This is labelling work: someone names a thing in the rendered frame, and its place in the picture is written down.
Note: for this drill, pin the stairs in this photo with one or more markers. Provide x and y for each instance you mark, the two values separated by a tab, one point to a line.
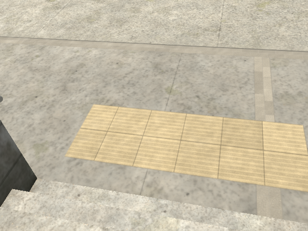
58	206

